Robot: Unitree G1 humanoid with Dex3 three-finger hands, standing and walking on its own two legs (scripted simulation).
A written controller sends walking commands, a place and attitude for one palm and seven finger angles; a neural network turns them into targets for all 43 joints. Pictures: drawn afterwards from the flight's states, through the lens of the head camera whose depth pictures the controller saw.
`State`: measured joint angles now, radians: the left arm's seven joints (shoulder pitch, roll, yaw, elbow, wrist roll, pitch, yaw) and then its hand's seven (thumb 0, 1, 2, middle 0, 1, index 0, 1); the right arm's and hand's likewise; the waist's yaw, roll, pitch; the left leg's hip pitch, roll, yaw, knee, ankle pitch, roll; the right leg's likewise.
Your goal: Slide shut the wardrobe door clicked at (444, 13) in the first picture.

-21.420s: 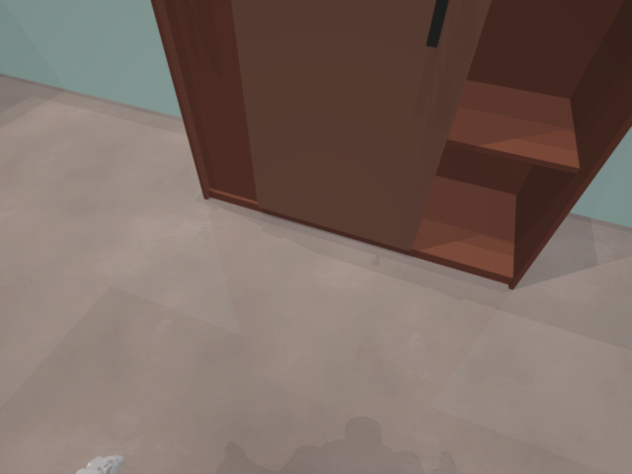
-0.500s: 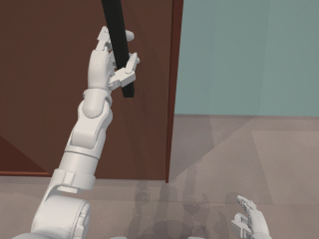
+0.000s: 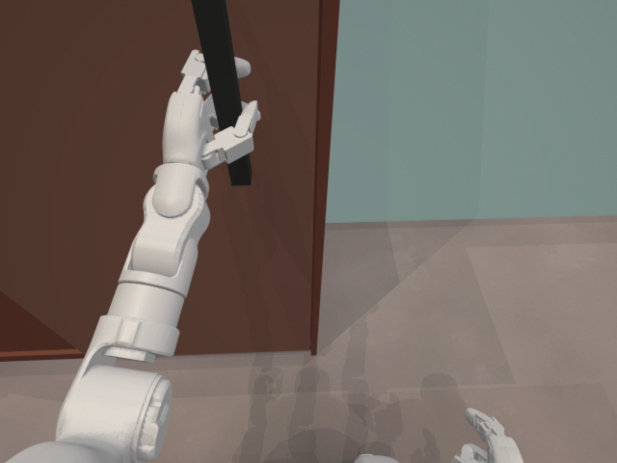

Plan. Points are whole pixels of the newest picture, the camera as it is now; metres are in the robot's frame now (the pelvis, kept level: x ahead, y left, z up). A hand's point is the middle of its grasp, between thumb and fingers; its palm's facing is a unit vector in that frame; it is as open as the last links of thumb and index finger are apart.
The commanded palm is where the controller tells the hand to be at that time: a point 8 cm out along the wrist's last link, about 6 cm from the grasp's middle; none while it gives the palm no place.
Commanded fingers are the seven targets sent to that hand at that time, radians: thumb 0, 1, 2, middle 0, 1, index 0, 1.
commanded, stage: step sideways, sliding the door along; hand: left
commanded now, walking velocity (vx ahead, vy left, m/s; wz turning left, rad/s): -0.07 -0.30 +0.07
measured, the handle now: (228, 85) +0.48 +0.11 +0.23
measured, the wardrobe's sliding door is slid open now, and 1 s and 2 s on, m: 0.00 0.00 0.00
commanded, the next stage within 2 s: none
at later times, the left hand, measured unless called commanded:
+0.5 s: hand (244, 133) +0.42 +0.08 +0.21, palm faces -0.03 -1.00 -0.07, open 6.8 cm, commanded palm +0.41 +0.12 +0.22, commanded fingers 0.00 0.90 0.90 -0.45 -1.40 -0.45 -1.40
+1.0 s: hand (243, 133) +0.42 +0.09 +0.21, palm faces -0.04 -1.00 -0.08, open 6.8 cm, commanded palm +0.41 +0.12 +0.22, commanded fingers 0.00 0.90 0.90 -0.45 -1.40 -0.45 -1.40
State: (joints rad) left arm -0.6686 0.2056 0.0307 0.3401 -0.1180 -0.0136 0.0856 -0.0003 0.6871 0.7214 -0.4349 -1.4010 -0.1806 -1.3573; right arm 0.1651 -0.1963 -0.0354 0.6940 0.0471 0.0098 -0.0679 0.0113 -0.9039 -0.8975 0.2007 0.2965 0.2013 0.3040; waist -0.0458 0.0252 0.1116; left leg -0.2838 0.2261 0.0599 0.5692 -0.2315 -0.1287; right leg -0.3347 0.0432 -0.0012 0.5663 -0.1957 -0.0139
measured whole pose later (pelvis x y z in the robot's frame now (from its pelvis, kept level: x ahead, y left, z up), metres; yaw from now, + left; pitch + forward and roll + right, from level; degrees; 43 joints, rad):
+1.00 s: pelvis +0.00 +0.00 +0.00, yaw +2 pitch -2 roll -1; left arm -0.68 0.19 0.01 0.34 -0.12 -0.01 0.07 0.00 0.67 0.75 -0.44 -1.40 -0.18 -1.35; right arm 0.15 -0.19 -0.03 0.70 0.05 0.01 -0.07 0.01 -0.90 -0.90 0.20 0.30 0.20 0.30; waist -0.04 0.03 0.12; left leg -0.30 0.22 0.03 0.59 -0.24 -0.11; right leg -0.33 0.03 -0.03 0.58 -0.22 -0.02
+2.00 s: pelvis +0.00 -0.01 +0.00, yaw +2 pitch -2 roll -1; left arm -0.68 0.21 0.03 0.36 -0.13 0.01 0.08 0.01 0.67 0.78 -0.42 -1.40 -0.17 -1.37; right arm 0.16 -0.20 -0.03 0.69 0.05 0.01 -0.07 0.01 -0.90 -0.90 0.20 0.30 0.20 0.30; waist -0.05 0.04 0.11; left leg -0.29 0.22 0.03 0.56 -0.22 -0.12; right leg -0.33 0.04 -0.03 0.57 -0.20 -0.03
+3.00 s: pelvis +0.01 -0.01 +0.00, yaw +2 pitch -2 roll -1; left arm -0.66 0.21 0.02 0.31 -0.12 0.01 0.08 0.00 0.67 0.77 -0.43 -1.40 -0.17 -1.36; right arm 0.14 -0.19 -0.03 0.69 0.05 0.01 -0.07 0.01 -0.90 -0.90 0.20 0.30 0.20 0.30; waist -0.05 0.03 0.11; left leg -0.28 0.22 0.03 0.56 -0.23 -0.13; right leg -0.33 0.03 -0.03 0.58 -0.21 -0.02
